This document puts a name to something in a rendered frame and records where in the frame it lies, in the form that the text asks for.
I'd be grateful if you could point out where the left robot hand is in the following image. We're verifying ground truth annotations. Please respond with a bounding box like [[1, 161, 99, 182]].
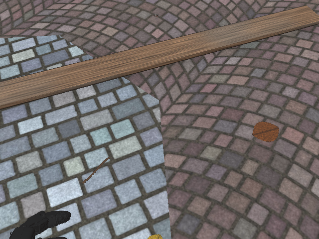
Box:
[[9, 210, 71, 239]]

